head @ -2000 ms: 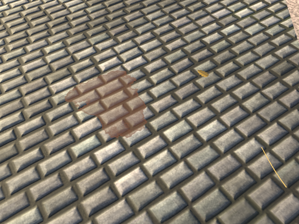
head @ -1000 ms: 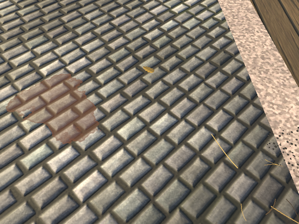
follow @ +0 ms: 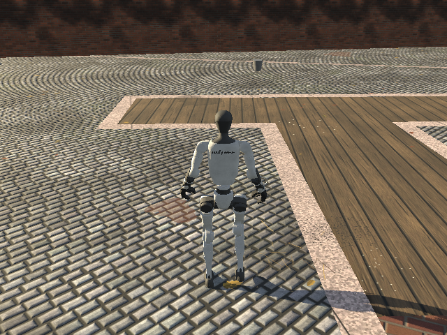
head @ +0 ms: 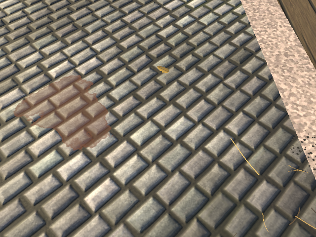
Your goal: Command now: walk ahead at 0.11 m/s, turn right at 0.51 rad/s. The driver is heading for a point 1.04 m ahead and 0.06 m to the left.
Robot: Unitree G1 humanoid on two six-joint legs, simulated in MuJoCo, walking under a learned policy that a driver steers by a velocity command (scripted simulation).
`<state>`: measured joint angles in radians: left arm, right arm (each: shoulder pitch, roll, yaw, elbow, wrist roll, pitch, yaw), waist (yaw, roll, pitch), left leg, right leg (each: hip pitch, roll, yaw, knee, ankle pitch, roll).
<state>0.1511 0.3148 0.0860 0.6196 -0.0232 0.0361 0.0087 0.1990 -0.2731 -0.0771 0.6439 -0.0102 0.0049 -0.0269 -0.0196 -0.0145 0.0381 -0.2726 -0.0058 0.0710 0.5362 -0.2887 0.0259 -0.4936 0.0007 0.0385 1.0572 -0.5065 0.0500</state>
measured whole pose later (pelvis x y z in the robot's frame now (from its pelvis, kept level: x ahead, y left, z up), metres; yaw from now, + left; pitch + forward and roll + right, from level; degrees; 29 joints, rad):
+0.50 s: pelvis +0.12 -0.08 +0.01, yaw -3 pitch +2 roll +1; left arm 0.38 0.26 0.04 0.73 0.01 -0.08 0.01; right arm 0.18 -0.29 -0.06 0.74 0.03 -0.05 0.04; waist 0.05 0.05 0.01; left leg -0.73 0.05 -0.04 0.78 0.07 -0.01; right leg 0.07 0.04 -0.10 0.20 -0.31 -0.06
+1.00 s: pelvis +0.41 -0.08 +0.01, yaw +14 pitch +2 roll +1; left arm 0.10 0.29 0.01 0.60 0.01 -0.10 0.00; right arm 0.30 -0.29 -0.06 0.72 0.03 -0.04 0.00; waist -0.06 -0.04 0.03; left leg -0.17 -0.12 -0.14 0.39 -0.24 0.06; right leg -0.66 -0.09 0.11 0.69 -0.04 0.08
